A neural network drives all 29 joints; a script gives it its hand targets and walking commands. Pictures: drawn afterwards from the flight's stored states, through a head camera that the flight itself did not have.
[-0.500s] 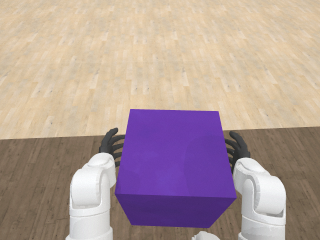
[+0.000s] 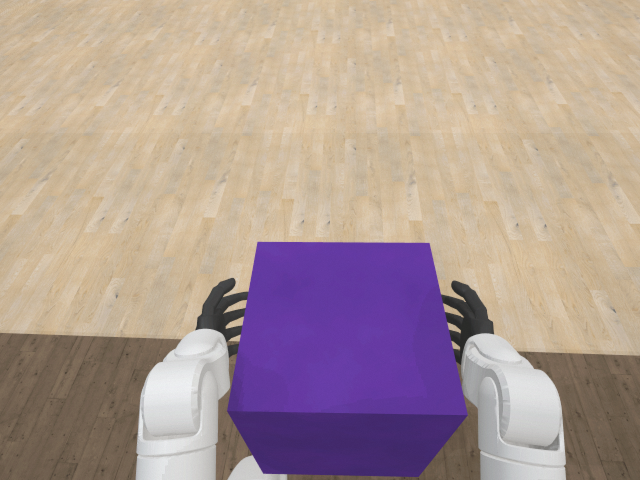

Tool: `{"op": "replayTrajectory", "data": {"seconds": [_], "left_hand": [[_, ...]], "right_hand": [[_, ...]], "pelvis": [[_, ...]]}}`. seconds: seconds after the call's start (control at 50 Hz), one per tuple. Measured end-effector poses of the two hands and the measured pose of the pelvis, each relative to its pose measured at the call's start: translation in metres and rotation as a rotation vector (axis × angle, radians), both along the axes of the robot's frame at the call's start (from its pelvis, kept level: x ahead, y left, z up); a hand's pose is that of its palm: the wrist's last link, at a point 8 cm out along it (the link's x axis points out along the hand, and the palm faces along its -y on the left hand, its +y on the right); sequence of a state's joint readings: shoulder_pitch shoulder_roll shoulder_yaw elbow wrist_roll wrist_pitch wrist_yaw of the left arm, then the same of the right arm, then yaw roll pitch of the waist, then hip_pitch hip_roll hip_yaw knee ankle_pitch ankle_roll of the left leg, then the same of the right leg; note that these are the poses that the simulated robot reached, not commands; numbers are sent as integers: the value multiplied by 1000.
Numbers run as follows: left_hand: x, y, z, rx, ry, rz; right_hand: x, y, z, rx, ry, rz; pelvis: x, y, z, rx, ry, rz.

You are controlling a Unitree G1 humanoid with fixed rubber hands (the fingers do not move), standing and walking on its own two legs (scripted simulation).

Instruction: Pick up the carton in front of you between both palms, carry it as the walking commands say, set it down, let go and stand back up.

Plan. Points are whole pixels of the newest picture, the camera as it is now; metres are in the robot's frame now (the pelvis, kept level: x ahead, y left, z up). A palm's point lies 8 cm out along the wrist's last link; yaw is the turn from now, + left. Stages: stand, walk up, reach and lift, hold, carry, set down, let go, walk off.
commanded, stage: carry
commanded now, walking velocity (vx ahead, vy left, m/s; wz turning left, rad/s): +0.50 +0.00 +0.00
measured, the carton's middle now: (341, 364) +0.26 +0.01 -0.01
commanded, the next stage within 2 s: none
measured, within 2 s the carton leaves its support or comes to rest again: neither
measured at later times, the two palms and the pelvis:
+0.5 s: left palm (249, 109) +0.69 +0.18 +0.09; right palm (417, 113) +0.66 -0.12 +0.09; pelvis +0.32 +0.06 -0.02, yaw -2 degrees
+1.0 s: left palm (268, 40) +1.01 +0.20 +0.07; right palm (394, 39) +1.01 -0.10 +0.07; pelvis +0.64 +0.03 -0.03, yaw -2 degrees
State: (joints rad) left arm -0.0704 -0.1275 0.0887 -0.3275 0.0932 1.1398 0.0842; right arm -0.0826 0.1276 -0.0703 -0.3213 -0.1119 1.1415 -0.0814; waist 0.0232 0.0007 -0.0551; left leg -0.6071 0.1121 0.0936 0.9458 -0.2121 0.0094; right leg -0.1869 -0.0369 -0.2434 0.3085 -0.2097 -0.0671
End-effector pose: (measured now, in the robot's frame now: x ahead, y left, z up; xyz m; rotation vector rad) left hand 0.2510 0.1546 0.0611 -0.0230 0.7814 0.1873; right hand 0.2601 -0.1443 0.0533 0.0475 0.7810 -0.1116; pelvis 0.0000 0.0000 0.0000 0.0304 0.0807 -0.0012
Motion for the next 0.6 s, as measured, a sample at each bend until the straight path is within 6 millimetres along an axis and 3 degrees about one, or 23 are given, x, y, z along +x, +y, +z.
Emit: {"op": "replayTrajectory", "data": {"seconds": [0.14, 0.26, 0.32, 0.44, 0.6], "left_hand": [[114, 6, 17, -14, -113, -44], [243, 22, 11, -30, -190, -101], [299, 24, 8, -18, -118, -145], [390, 25, 20, -14, -50, -150], [507, 30, 35, -10, -72, -99]], "right_hand": [[101, 5, 20, -7, -113, -49], [218, 22, 27, -68, -188, -75], [265, 25, 24, -96, -114, -81], [353, 26, 32, -88, -46, -81], [483, 31, 47, -76, -70, -47]], "pelvis": [[102, 16, -11, -17, -16, -17], [193, 39, -43, -26, -44, -37], [222, 47, -38, -33, -34, -39], [283, 57, -19, -47, -7, -40], [383, 49, -15, -40, 18, -20]]}}
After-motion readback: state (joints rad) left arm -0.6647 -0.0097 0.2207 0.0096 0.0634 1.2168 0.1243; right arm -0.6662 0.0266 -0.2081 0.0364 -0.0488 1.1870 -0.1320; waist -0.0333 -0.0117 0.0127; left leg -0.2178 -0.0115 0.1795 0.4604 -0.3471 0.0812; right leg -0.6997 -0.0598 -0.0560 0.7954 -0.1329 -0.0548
